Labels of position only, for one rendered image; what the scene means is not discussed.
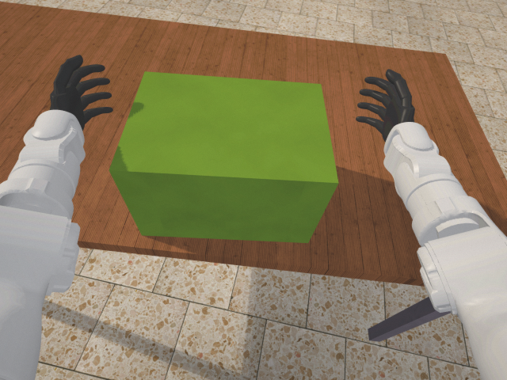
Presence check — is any carton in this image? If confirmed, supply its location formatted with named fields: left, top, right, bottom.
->
left=109, top=71, right=338, bottom=243

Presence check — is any robot right forearm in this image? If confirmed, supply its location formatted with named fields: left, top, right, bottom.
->
left=383, top=122, right=507, bottom=247

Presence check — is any right robot upper arm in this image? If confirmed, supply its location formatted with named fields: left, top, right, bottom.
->
left=417, top=226, right=507, bottom=380

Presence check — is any left robot hand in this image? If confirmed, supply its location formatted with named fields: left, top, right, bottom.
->
left=50, top=55, right=113, bottom=130

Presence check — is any table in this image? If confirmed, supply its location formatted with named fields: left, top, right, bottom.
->
left=0, top=2, right=507, bottom=342

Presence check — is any right robot hand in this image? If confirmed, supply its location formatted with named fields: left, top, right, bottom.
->
left=356, top=69, right=415, bottom=142

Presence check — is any left robot upper arm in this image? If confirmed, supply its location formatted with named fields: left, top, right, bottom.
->
left=0, top=205, right=80, bottom=380

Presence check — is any robot left forearm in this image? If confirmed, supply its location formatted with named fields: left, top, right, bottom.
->
left=0, top=110, right=86, bottom=219

